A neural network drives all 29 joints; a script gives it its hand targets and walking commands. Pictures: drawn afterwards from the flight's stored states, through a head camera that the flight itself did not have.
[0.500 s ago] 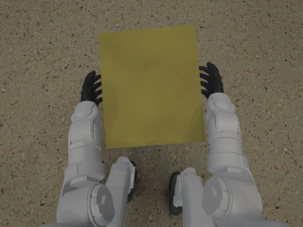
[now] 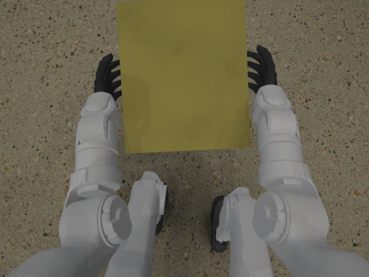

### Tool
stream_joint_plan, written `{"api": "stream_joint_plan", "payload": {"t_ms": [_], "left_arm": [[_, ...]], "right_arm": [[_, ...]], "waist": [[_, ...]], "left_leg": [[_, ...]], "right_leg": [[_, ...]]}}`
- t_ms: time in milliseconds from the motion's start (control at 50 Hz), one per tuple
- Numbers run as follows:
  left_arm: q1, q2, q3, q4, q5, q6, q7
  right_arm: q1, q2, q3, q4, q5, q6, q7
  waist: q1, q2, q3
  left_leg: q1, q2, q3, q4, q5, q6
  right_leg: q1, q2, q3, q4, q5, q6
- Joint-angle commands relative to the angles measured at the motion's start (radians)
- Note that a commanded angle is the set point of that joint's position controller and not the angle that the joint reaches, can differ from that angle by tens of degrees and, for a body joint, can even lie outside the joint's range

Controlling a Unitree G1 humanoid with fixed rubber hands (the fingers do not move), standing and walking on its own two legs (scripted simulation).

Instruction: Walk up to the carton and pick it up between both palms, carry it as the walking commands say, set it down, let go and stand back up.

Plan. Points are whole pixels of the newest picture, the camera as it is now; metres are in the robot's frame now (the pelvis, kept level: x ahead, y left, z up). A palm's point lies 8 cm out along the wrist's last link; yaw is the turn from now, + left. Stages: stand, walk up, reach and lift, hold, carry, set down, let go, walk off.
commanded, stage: set down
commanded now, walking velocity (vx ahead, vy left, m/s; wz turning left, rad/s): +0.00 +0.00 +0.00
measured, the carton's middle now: (185, 89) +0.51 +0.08 -0.18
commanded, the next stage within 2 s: none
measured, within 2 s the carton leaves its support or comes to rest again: rests again in 1.84 s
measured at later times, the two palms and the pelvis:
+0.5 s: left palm (117, 96) +0.46 +0.24 -0.17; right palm (248, 89) +0.52 -0.07 -0.17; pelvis -0.01 +0.01 -0.07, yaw +0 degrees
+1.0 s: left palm (125, 98) +0.48 +0.25 -0.26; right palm (238, 92) +0.55 -0.07 -0.26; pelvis -0.01 +0.01 -0.12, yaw +0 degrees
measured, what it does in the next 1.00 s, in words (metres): lowers itself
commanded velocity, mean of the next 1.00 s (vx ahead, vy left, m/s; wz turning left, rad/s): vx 0.00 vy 0.00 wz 0.00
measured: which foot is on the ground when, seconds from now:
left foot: down 0.00-1.00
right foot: down 0.00-1.00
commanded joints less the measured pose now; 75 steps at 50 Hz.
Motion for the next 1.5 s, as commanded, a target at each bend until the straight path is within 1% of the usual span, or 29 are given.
{"api": "stream_joint_plan", "payload": {"t_ms": [0, 160, 300, 520, 700, 1100, 1160, 1260, 1480], "left_arm": [[-0.706, -0.842, -0.552, -0.003, -0.187, -0.040, -0.288], [-0.782, -0.820, -0.528, 0.010, -0.196, -0.037, -0.277], [-0.841, -0.802, -0.528, 0.010, -0.211, -0.040, -0.270], [-0.910, -0.770, -0.550, 0.002, -0.244, -0.053, -0.259], [-0.949, -0.735, -0.566, 0.002, -0.271, -0.073, -0.251], [-1.045, -0.625, -0.552, 0.050, -0.311, -0.126, -0.234], [-1.029, -0.622, -0.551, 0.061, -0.309, -0.122, -0.238], [-1.013, -0.636, -0.535, 0.085, -0.302, -0.121, -0.246], [-0.983, -0.596, -0.461, 0.165, -0.251, -0.112, -0.262]], "right_arm": [[-0.579, 0.937, 0.484, 0.068, 0.158, -0.014, 0.265], [-0.652, 0.909, 0.463, 0.098, 0.172, -0.012, 0.259], [-0.707, 0.878, 0.456, 0.105, 0.186, -0.017, 0.253], [-0.782, 0.846, 0.484, 0.101, 0.225, -0.029, 0.241], [-0.832, 0.815, 0.512, 0.100, 0.258, -0.048, 0.222], [-0.935, 0.714, 0.541, 0.137, 0.318, -0.094, 0.181], [-0.922, 0.726, 0.547, 0.148, 0.326, -0.089, 0.181], [-0.919, 0.733, 0.529, 0.164, 0.326, -0.094, 0.184], [-0.910, 0.680, 0.471, 0.237, 0.291, -0.089, 0.191]], "waist": [[0.062, -0.001, -0.995], [0.069, -0.003, -0.999], [0.065, -0.001, -1.008], [0.072, 0.001, -1.032], [0.077, -0.003, -1.036], [0.094, -0.014, -0.933], [0.103, -0.020, -0.934], [0.105, -0.011, -0.866], [0.113, -0.017, -0.688]], "left_leg": [[0.612, -0.176, 0.108, -0.071, 0.252, -0.010], [0.565, -0.173, 0.112, -0.009, 0.232, -0.013], [0.537, -0.171, 0.112, 0.048, 0.234, -0.015], [0.489, -0.166, 0.114, 0.136, 0.258, -0.016], [0.451, -0.158, 0.116, 0.209, 0.283, -0.018], [0.366, -0.134, 0.121, 0.364, 0.285, -0.021], [0.366, -0.131, 0.125, 0.376, 0.283, -0.018], [0.346, -0.132, 0.121, 0.384, 0.282, -0.014], [0.274, -0.119, 0.115, 0.385, 0.174, -0.008]], "right_leg": [[0.438, 0.166, -0.055, -0.125, 0.185, 0.011], [0.360, 0.168, -0.067, -0.055, 0.151, 0.007], [0.299, 0.166, -0.075, 0.006, 0.142, 0.003], [0.243, 0.163, -0.081, 0.101, 0.158, 0.001], [0.221, 0.160, -0.082, 0.179, 0.181, 0.002], [0.188, 0.149, -0.081, 0.337, 0.190, 0.000], [0.203, 0.149, -0.082, 0.347, 0.192, 0.001], [0.157, 0.153, -0.084, 0.354, 0.182, -0.002], [0.097, 0.146, -0.081, 0.351, 0.081, -0.006]]}}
